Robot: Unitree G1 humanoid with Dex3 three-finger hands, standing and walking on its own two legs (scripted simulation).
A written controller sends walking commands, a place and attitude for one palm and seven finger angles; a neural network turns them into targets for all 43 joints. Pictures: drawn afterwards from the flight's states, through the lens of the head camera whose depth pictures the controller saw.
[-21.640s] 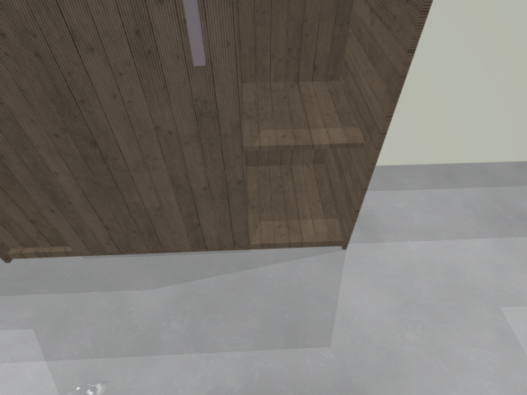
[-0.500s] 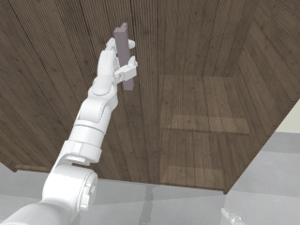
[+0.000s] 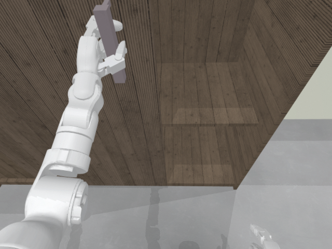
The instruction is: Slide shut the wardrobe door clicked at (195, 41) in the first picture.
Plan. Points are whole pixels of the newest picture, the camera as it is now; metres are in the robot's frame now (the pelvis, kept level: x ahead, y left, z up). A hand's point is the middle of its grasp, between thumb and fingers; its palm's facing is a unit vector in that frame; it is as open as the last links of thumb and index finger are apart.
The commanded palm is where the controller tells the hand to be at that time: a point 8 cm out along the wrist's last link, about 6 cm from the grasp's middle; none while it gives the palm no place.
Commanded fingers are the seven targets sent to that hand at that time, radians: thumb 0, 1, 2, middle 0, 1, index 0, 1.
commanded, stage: step sideways, sliding the door along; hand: left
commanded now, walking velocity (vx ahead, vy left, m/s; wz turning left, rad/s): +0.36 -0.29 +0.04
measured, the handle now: (114, 44) +0.50 +0.14 +0.23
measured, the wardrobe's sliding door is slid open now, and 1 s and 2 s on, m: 0.41 0.29 0.00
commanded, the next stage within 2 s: none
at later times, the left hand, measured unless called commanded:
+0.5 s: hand (132, 57) +0.46 +0.10 +0.22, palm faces +0.32 -0.94 -0.12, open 6.7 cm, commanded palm +0.44 +0.07 +0.23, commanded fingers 0.00 0.90 0.90 -0.45 -1.40 -0.45 -1.40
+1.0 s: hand (177, 55) +0.47 +0.00 +0.22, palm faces +0.38 -0.92 -0.07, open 6.9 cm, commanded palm +0.44 -0.03 +0.22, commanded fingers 0.00 0.90 0.90 -0.45 -1.40 -0.45 -1.40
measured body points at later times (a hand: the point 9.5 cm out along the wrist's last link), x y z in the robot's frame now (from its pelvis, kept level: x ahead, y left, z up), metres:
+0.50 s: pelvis +0.06 -0.13 -0.02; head +0.13 -0.11 +0.42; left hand +0.44 +0.15 +0.23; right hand +0.29 -0.28 -0.13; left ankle +0.01 +0.09 -0.72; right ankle +0.14 -0.23 -0.73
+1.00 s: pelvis +0.13 -0.22 +0.01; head +0.23 -0.21 +0.44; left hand +0.44 +0.05 +0.22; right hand +0.39 -0.39 -0.10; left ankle +0.07 -0.03 -0.72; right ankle +0.15 -0.29 -0.71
